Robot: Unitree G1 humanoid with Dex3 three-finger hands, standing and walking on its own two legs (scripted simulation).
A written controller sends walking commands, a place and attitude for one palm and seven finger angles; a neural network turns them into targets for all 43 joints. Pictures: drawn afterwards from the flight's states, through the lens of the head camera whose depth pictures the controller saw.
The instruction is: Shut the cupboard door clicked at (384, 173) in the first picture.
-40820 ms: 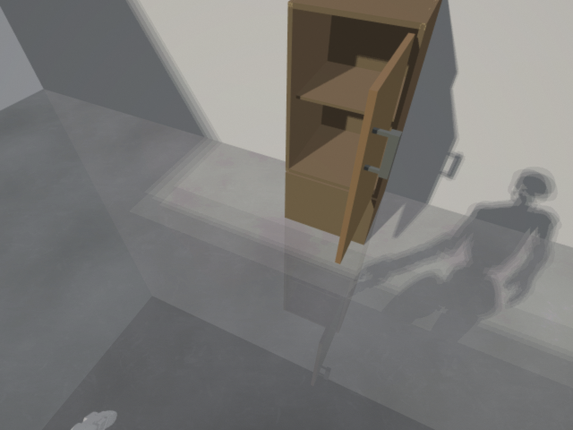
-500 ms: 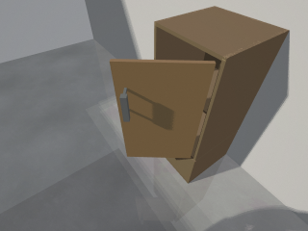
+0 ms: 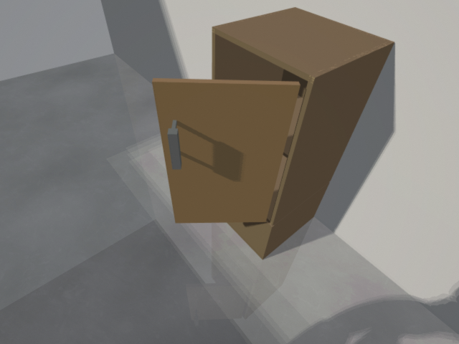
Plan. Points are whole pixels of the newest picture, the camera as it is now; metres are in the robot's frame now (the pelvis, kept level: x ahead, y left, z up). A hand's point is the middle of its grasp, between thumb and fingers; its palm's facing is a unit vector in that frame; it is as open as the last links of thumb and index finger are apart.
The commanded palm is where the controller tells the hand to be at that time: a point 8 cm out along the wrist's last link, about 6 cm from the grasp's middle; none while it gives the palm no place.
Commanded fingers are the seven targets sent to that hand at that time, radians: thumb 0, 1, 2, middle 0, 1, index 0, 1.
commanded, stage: look again from close up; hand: left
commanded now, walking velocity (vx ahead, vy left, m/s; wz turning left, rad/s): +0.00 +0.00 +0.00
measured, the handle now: (175, 144) +0.61 +0.18 -0.02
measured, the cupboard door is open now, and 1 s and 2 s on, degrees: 52 52 52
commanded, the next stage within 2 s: shuffle to correct the standing spot in 0.32 s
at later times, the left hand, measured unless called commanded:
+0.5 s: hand out of the picture -0.06 +0.14 -0.17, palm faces +0.07 -0.99 -0.13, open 7.4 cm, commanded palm none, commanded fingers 0.00 0.90 0.90 -0.20 -0.30 -0.20 -0.30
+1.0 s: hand out of the picture +0.07 +0.18 -0.16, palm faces +0.04 -0.99 -0.15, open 7.3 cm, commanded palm none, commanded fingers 0.00 0.90 0.90 -0.20 -0.30 -0.20 -0.30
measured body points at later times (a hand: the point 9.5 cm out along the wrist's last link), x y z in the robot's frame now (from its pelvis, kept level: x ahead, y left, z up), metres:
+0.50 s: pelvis -0.02 -0.01 +0.01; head -0.02 +0.00 +0.46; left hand -0.06 +0.19 -0.16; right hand -0.02 -0.23 -0.15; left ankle +0.06 +0.06 -0.73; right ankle +0.02 -0.13 -0.73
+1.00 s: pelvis +0.03 +0.00 +0.02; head +0.05 +0.03 +0.47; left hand +0.07 +0.23 -0.15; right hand -0.05 -0.20 -0.12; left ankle +0.01 +0.06 -0.73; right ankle +0.06 -0.17 -0.63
